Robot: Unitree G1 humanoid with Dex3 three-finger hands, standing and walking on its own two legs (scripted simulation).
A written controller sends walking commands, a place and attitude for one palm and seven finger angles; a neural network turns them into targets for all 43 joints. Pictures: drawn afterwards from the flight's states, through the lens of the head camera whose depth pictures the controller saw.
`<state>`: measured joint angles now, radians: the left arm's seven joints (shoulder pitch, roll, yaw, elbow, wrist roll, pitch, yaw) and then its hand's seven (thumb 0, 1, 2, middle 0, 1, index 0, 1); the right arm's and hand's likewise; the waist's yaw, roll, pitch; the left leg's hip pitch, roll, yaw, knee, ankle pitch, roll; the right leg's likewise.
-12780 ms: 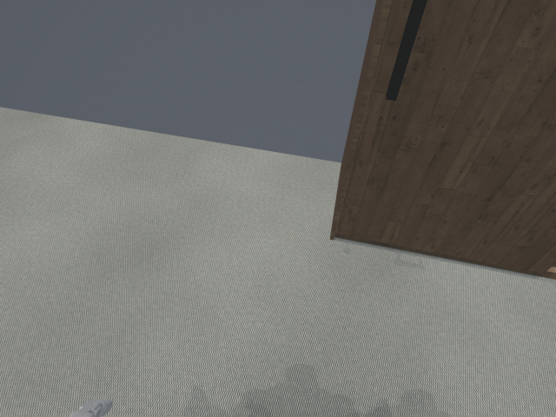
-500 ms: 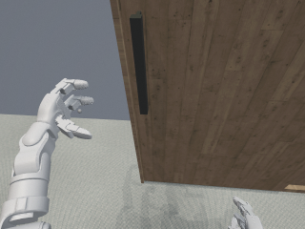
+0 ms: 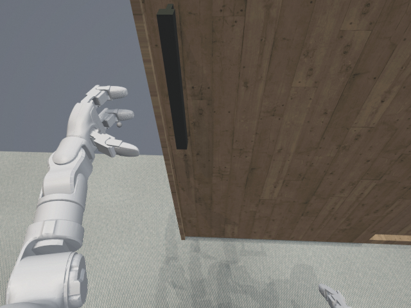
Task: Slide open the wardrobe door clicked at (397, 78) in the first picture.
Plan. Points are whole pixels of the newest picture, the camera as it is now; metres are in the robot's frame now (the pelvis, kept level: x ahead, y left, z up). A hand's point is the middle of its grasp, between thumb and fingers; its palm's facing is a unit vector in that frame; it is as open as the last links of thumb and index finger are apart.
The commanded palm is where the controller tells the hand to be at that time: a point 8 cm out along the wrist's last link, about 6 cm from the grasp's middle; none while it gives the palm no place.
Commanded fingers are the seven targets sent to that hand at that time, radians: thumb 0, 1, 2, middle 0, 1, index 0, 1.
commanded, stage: move the hooked fingers beside the handle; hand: left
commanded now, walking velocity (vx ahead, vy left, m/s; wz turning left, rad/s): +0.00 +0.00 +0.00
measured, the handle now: (177, 88) +0.54 +0.08 +0.16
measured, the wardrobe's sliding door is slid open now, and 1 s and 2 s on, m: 0.00 0.00 0.00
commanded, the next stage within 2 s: feel for the door with the fingertips in 1.28 s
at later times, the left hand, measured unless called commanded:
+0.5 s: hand (147, 100) +0.49 +0.14 +0.16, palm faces -0.03 -1.00 +0.00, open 14.0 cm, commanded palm +0.47 +0.19 +0.16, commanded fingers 0.00 -0.50 0.30 -0.30 -1.20 -0.30 -1.20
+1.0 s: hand (149, 100) +0.49 +0.14 +0.16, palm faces -0.03 -1.00 +0.01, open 14.0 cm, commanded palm +0.47 +0.19 +0.15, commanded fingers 0.00 -0.50 0.30 -0.30 -1.20 -0.30 -1.20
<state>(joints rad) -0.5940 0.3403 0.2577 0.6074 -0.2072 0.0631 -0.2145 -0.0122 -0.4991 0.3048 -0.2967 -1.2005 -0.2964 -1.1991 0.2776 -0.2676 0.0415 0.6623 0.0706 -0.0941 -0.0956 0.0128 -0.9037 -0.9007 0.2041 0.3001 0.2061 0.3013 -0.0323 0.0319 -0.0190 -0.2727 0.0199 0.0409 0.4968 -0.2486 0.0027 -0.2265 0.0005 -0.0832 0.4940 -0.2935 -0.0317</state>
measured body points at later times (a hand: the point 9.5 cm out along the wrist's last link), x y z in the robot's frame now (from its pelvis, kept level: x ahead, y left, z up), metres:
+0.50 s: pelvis +0.00 +0.00 -0.01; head +0.05 -0.01 +0.44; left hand +0.48 +0.19 +0.17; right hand +0.03 -0.27 -0.13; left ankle +0.01 +0.12 -0.74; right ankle -0.02 -0.09 -0.74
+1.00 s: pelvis +0.01 +0.01 -0.01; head +0.05 +0.00 +0.44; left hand +0.49 +0.19 +0.16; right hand +0.04 -0.26 -0.13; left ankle +0.01 +0.12 -0.74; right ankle -0.02 -0.09 -0.74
